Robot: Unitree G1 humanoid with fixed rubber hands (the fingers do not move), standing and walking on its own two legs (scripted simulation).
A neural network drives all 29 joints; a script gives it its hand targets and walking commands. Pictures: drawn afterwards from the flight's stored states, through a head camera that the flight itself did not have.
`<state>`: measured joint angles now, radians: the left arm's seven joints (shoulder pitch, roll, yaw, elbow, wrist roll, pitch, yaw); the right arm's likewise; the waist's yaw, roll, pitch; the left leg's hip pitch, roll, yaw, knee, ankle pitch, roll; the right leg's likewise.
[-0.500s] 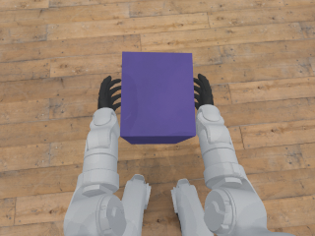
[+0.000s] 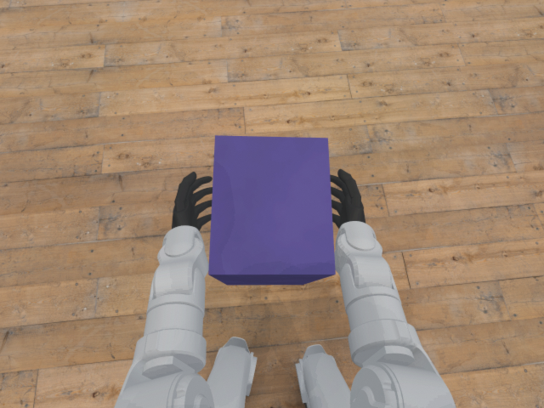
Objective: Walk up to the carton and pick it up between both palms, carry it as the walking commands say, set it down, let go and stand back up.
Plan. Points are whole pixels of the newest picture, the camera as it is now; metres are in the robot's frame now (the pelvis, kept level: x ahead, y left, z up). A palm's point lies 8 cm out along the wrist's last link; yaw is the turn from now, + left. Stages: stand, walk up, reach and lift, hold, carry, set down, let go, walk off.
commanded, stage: reach and lift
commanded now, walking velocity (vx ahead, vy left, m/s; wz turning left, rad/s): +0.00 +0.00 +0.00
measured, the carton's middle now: (267, 225) +0.41 +0.03 -0.12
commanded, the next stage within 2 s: none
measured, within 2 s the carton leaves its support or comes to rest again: neither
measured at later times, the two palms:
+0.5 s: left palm (171, 228) +0.36 +0.15 +0.01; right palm (363, 225) +0.37 -0.10 +0.01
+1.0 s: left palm (148, 217) +0.35 +0.15 +0.09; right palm (383, 214) +0.36 -0.10 +0.08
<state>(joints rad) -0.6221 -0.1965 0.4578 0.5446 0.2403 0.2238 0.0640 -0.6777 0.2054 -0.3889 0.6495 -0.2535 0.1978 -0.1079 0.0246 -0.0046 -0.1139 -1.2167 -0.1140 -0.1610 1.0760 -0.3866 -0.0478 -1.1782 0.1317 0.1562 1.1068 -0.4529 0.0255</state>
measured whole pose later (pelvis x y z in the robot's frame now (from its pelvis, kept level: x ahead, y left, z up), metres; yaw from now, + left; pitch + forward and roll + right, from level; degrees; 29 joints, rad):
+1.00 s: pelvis +0.02 +0.00 +0.09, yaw +0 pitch +7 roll +0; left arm -0.45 -0.21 0.37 0.50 0.30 0.43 0.07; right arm -0.48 0.23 -0.32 0.59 -0.29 0.39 -0.10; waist 0.03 0.00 -0.02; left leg -0.44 -0.07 -0.18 0.52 -0.21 -0.02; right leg -0.40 0.08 0.17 0.54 -0.26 0.01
